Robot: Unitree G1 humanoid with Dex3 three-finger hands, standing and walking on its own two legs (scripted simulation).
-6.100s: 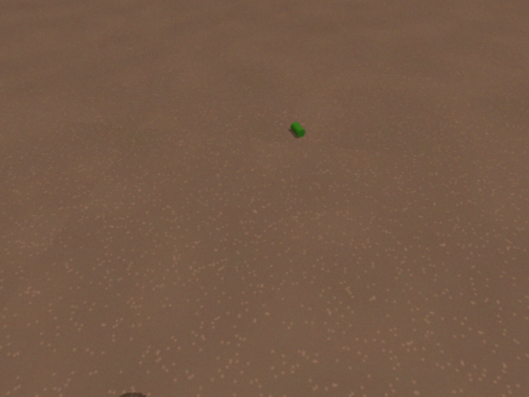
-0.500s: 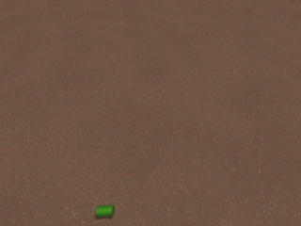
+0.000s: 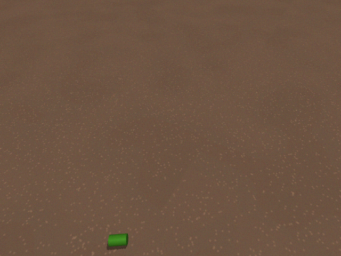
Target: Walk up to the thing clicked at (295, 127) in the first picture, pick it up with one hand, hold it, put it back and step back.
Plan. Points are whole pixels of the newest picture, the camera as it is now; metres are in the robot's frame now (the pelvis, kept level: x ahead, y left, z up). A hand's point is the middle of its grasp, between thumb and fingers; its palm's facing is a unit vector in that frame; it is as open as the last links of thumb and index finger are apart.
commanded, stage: walk up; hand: left
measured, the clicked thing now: (118, 239) +0.39 +0.32 -0.75
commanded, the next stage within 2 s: stand in 0.30 s
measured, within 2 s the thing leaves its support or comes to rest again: neither
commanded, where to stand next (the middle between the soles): +0.03 +0.02 m, yaw +3 degrees
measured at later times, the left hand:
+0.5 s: hand out of the picture +0.09 +0.26 -0.15, palm faces -0.01 -0.94 -0.35, open 7.3 cm
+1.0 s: hand out of the picture +0.07 +0.27 -0.15, palm faces +0.01 -0.94 -0.35, open 7.3 cm
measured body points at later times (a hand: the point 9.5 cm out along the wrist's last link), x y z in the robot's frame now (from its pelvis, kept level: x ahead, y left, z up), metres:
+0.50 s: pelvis +0.00 +0.01 +0.00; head +0.01 +0.00 +0.45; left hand +0.09 +0.31 -0.13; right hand +0.07 -0.29 -0.14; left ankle -0.04 +0.13 -0.75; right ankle +0.00 -0.08 -0.75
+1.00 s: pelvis +0.00 +0.02 +0.00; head +0.01 +0.01 +0.45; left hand +0.07 +0.32 -0.13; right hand +0.08 -0.28 -0.14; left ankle -0.04 +0.13 -0.75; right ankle +0.00 -0.08 -0.75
